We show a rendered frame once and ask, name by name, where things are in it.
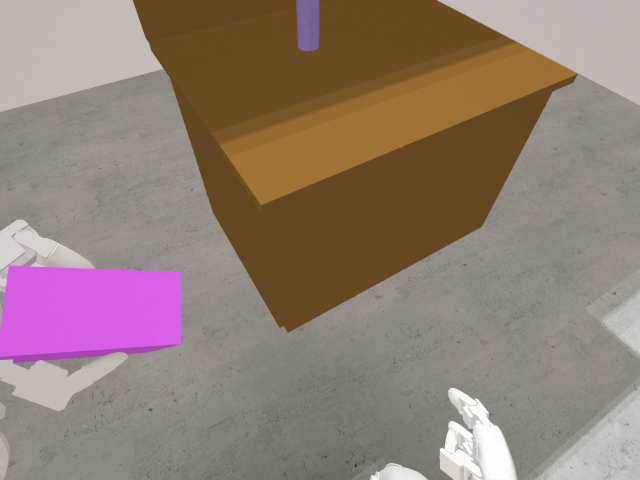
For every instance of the left robot hand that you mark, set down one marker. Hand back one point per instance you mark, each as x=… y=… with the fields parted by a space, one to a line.
x=44 y=383

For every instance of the table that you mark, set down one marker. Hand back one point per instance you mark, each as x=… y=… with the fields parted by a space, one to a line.
x=332 y=170

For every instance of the sponge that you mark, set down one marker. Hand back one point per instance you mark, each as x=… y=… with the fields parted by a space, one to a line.
x=53 y=313

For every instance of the right robot hand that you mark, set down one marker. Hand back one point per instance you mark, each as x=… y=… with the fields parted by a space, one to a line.
x=485 y=454

